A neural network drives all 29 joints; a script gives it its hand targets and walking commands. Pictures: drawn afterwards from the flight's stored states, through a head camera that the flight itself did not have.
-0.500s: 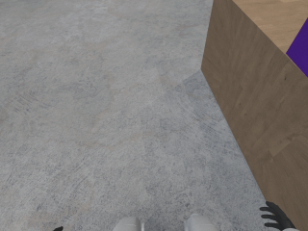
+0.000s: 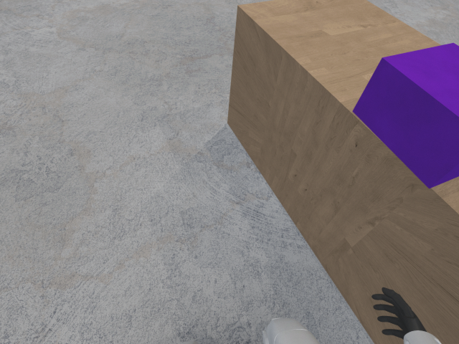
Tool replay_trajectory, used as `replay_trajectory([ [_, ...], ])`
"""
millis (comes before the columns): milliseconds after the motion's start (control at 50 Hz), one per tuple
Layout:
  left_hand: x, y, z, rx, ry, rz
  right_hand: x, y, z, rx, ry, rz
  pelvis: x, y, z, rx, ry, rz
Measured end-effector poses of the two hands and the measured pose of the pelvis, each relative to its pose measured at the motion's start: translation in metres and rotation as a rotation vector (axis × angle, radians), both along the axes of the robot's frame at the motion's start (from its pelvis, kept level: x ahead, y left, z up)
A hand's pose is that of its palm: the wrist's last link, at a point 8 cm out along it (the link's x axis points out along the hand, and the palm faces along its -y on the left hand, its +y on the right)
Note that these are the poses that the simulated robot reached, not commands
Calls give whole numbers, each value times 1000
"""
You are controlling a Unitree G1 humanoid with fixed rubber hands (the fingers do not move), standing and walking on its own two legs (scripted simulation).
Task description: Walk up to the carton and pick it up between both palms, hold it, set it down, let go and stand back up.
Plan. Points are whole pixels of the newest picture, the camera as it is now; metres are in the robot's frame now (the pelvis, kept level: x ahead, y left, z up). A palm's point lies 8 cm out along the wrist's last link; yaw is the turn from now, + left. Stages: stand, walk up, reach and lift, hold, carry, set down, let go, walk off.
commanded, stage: walk up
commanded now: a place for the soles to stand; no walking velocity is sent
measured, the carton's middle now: (442, 111) +0.61 -0.56 +0.02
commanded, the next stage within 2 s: none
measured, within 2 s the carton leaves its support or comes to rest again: neither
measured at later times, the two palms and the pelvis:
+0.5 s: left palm (118, 261) +0.28 +0.23 -0.12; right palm (408, 310) +0.17 -0.36 -0.13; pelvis +0.14 -0.04 -0.02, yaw -15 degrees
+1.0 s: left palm (131, 191) +0.47 +0.24 -0.14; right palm (393, 264) +0.25 -0.32 -0.07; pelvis +0.29 +0.00 -0.01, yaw -24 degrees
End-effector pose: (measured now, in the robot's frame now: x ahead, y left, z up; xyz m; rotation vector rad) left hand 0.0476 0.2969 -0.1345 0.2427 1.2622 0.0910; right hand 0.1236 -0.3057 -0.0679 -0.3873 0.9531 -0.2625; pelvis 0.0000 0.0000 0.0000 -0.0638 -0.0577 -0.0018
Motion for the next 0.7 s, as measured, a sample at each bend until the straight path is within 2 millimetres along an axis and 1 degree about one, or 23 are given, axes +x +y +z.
replay_trajectory([
  [100, 47, -1, 3, 14, -9, -66, -3, -5, -10, 25, 11, -67, 25, 0, -3, 20, -9, -58],
  [180, 93, -9, 8, 34, -30, -131, -9, -13, -24, 55, 22, -133, 46, -4, -7, 45, -16, -103],
  [280, 158, -30, 14, 61, -72, -219, -12, -25, -43, 98, 42, -214, 76, -17, -14, 78, -22, -159],
  [340, 196, -47, 14, 76, -106, -264, -6, -36, -58, 120, 60, -250, 97, -30, -22, 95, -21, -175],
  [380, 215, -57, 13, 89, -141, -267, 3, -44, -69, 127, 84, -252, 109, -38, -28, 76, -19, -191],
  [400, 221, -61, 13, 94, -153, -263, 8, -46, -70, 132, 95, -247, 114, -41, -29, 68, -16, -202],
  [460, 232, -65, 16, 102, -150, -251, 29, -48, -64, 141, 99, -222, 129, -44, -24, 78, -6, -232],
  [520, 240, -61, 16, 116, -124, -244, 54, -50, -55, 130, 66, -207, 147, -43, -21, 74, -1, -255],
  [580, 252, -55, 11, 106, -105, -250, 79, -50, -47, 104, 34, -200, 166, -37, -22, 64, -4, -273],
  [620, 266, -50, 6, 93, -101, -256, 93, -47, -42, 81, 19, -201, 180, -30, -23, 53, -6, -284],
  [660, 284, -45, -2, 75, -100, -270, 105, -42, -39, 54, 7, -211, 195, -22, -26, 36, -5, -291],
  [700, 304, -44, -10, 56, -98, -293, 110, -36, -35, 30, 1, -243, 208, -14, -28, 26, -6, -302],
])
